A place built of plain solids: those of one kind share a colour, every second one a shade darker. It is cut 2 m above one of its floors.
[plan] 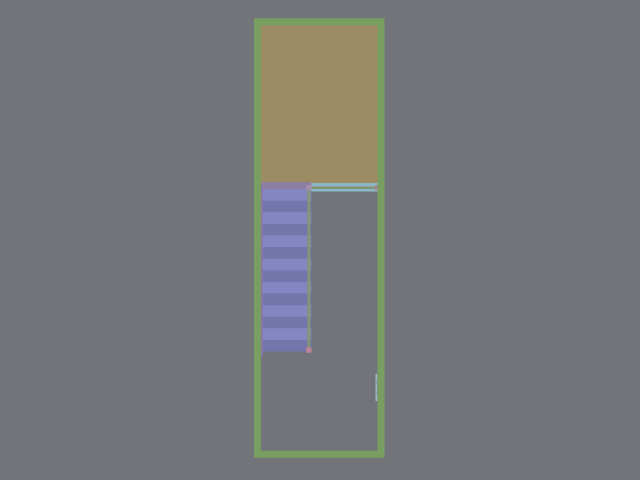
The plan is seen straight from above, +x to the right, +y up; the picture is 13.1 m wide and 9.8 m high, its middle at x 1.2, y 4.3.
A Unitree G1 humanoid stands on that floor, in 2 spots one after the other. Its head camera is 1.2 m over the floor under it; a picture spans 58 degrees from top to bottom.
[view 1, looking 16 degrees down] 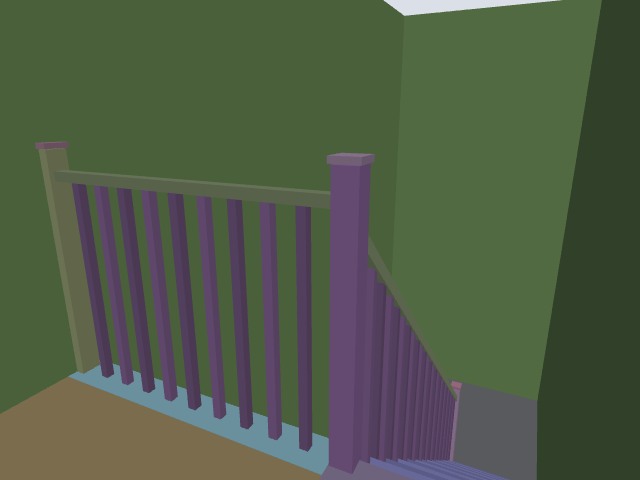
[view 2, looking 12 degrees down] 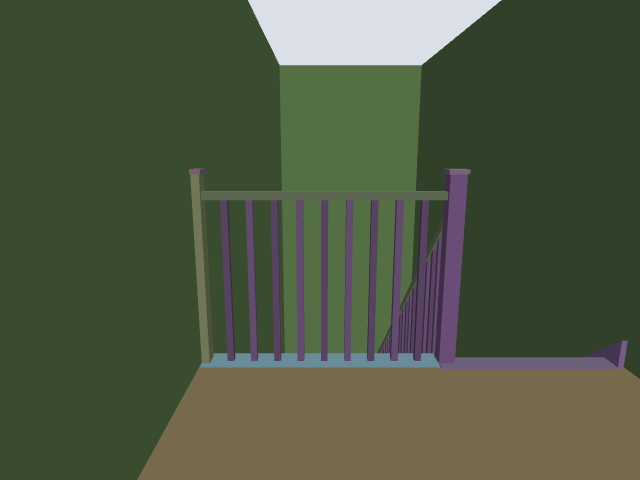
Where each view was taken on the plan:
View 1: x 0.49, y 6.56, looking -64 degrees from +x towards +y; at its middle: wall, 4.46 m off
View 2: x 1.70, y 7.68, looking -90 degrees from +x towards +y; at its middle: wall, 7.85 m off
